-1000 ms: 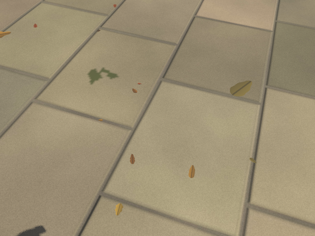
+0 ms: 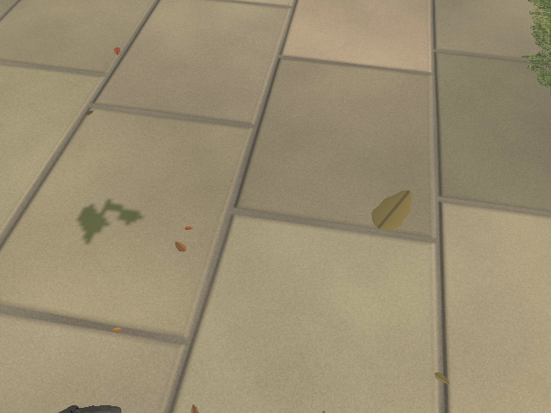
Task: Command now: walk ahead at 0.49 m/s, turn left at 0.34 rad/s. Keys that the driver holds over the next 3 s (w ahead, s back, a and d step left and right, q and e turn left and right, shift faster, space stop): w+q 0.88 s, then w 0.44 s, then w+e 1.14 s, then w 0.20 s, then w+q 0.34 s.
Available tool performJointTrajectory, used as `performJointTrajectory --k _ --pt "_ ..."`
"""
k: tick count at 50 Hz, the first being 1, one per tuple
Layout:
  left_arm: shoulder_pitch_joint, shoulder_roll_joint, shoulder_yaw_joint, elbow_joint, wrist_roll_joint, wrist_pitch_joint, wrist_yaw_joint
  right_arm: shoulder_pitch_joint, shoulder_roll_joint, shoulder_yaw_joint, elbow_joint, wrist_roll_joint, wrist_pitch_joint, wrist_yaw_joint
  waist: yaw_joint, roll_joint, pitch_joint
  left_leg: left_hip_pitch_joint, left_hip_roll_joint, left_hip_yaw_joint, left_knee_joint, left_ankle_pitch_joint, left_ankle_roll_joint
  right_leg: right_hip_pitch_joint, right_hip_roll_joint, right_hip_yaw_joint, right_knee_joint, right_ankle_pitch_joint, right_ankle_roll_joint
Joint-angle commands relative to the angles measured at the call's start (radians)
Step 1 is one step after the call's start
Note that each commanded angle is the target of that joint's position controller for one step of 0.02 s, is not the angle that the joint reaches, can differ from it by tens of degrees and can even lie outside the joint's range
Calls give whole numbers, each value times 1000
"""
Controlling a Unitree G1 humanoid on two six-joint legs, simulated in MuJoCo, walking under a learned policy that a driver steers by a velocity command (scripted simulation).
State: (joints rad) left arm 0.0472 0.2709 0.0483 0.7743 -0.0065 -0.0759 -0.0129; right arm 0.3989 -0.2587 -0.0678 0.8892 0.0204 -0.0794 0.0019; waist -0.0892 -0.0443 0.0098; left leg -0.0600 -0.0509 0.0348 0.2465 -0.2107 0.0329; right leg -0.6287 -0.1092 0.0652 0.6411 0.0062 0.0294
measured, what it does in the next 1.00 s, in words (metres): walks ahead, turning left: right foot, then left foot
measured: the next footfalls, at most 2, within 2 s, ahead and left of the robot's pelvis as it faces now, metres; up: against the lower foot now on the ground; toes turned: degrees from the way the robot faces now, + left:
right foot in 0.12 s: +0.24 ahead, -0.15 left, +0.00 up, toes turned +4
left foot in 0.66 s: +0.44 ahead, +0.18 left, +0.00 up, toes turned +26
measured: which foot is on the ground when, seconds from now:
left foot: down 0.00-0.12, up 0.14-0.64, down 0.66-1.00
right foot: up 0.00-0.10, down 0.12-0.64, up 0.66-1.00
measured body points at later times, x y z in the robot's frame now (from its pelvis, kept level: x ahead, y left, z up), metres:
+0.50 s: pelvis +0.25 -0.03 +0.00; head +0.27 -0.02 +0.45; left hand +0.18 +0.25 -0.13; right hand +0.50 -0.22 -0.10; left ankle +0.36 +0.17 -0.69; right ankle +0.20 -0.15 -0.75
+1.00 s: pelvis +0.48 +0.13 +0.00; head +0.50 +0.17 +0.45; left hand +0.53 +0.46 -0.09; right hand +0.68 -0.09 -0.10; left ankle +0.40 +0.16 -0.75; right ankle +0.75 +0.08 -0.68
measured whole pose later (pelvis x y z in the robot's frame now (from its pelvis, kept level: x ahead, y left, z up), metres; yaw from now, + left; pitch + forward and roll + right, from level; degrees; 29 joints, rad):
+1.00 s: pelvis +0.48 +0.13 +0.00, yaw +34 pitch +2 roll -1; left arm 0.04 0.29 0.06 0.73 0.01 -0.10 -0.01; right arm 0.34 -0.27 -0.07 0.77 0.02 -0.06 -0.01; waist -0.07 -0.05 0.03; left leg -0.10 -0.11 -0.11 0.31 -0.23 0.10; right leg -0.66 -0.09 0.08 0.64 0.08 0.05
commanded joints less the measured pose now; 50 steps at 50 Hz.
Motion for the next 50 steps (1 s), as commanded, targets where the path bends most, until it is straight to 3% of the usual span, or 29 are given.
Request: performJointTrajectory --k 1,4,5,6,7,8,9,10,11,12,15,20,23,27,28,30,31,32,33,34,35,36,37,38,39,41,44,47,50 --pt "-84 72 11 -78 -8 -22 -14 -26 -185 -40 -56 12 -5 -13 35 106 48 -99 266 -205 -62 63 170 101 38 -10 -99 27 5" --pt "-26 118 29 -68 -13 -37 -16 -35 -193 -44 -52 8 11 -18 82 138 17 -67 280 -255 39 50 137 224 57 -18 -161 -67 -23" --pt "65 141 43 -42 -11 -40 -10 -36 -172 -37 -52 5 16 -19 125 137 -25 -87 244 -241 132 105 116 351 67 -35 -188 -98 -43" --pt "216 193 66 -11 1 -45 -1 -37 -114 -16 -64 -6 16 -16 188 88 -138 -174 173 -189 363 91 80 577 -13 30 -175 -108 -89" --pt "333 294 90 0 22 -39 7 31 -18 11 -102 -13 5 -15 185 -157 -288 -498 39 -74 740 -185 11 933 -257 359 -206 -198 -195" --pt "368 260 82 13 24 -34 -1 58 -42 9 -113 16 -9 -16 181 -292 -345 -686 18 -141 964 -387 1 980 -337 678 -342 -415 -276" --pt "303 172 57 -2 17 -36 -4 6 -141 -18 -110 33 -9 -18 180 -161 -219 -746 75 -189 1055 -313 10 877 -302 565 -365 -477 -240" --pt "243 124 43 -9 12 -35 -4 -54 -152 -24 -119 30 -4 -19 163 -100 -139 -740 115 -166 1052 -225 14 763 -263 410 -371 -412 -205" --pt "184 92 33 -8 13 -34 -6 -75 -138 -25 -120 20 4 -20 136 -66 -82 -702 145 -161 1009 -151 9 659 -217 302 -399 -315 -189" --pt "151 71 28 -4 17 -36 -4 -83 -126 -30 -122 13 15 -18 112 -84 -44 -664 172 -164 964 -102 6 587 -185 215 -427 -241 -177" --pt "143 86 39 17 19 -47 2 -97 -77 -25 -139 13 44 -7 89 -61 -10 -622 190 -145 917 -26 -8 513 -166 64 -485 -82 -189" --pt "179 133 57 47 20 -42 19 -206 -61 -17 -187 5 52 8 108 -20 27 -666 186 -130 684 154 -23 552 -167 -97 -517 20 -197" --pt "206 158 64 57 12 -31 28 -314 -50 -8 -222 2 47 29 145 -8 59 -643 175 -67 540 228 -15 577 -168 -177 -524 20 -185" --pt "252 185 75 78 -8 -8 29 -407 -57 -5 -269 4 49 51 163 -7 95 -638 158 -15 430 168 20 680 -197 -235 -485 64 -163" --pt "252 195 78 81 -13 -2 28 -411 -65 -8 -277 4 50 55 155 -13 91 -616 143 4 413 127 36 704 -202 -250 -453 141 -155" --pt "238 227 87 75 -23 11 31 -359 -100 -27 -279 2 55 57 105 -45 33 -487 78 63 404 26 76 728 -200 -283 -315 480 -136" --pt "225 238 90 71 -28 21 32 -256 -132 -47 -256 4 58 54 41 -49 -27 -351 30 92 385 1 102 713 -185 -304 -164 617 -123" --pt "214 226 83 65 -30 26 34 -83 -189 -81 -205 8 61 43 -49 -22 -116 -97 -18 95 324 57 140 615 -143 -330 61 602 -89" --pt "236 163 60 42 8 19 35 55 -285 -114 -170 11 72 20 -82 135 -196 201 131 -162 299 62 202 330 -89 -330 396 148 -35" --pt "306 33 18 -22 29 -15 23 -7 -372 -112 -194 12 55 21 53 332 -305 450 348 -752 149 -168 392 -69 118 -156 693 -625 13" --pt "168 129 33 -38 -20 -52 12 17 -276 -85 -211 4 38 31 -33 181 -328 441 381 -841 19 -237 373 -178 100 13 766 -597 -8" --pt "102 158 41 -62 -47 -69 9 -20 -226 -69 -200 -2 22 35 -23 145 -188 340 358 -699 12 -145 327 -242 60 2 729 -491 -34" --pt "111 146 38 -49 -27 -76 18 -85 -193 -58 -208 1 15 34 24 71 -126 195 313 -580 24 -41 290 -183 15 9 645 -403 -43" --pt "127 152 45 -34 1 -72 25 -155 -159 -47 -221 -1 15 31 68 63 -81 61 268 -478 19 59 264 -101 -15 12 559 -347 -35" --pt "149 157 51 -30 8 -59 23 -189 -141 -39 -237 -13 14 25 98 89 -71 -20 243 -432 -3 119 257 -33 -32 21 519 -309 -29" --pt "151 135 50 -38 17 -36 21 -188 -150 -41 -238 -12 9 15 113 88 -61 -96 219 -383 -30 226 265 10 -24 4 444 -270 -2" --pt "54 104 40 -77 24 -23 24 -130 -182 -49 -217 -6 6 -6 88 80 -20 -137 185 -318 -41 295 250 -22 7 -12 264 -124 34" --pt "-32 71 25 -97 17 -30 9 -91 -165 -41 -195 -4 11 -16 45 116 -6 -148 141 -249 -34 244 198 33 42 -26 32 82 33" --pt "-116 67 17 -122 5 -42 -11 -31 -165 -37 -160 -2 9 -17 3 124 23 -127 166 -269 -33 175 184 76 62 -34 -79 176 12"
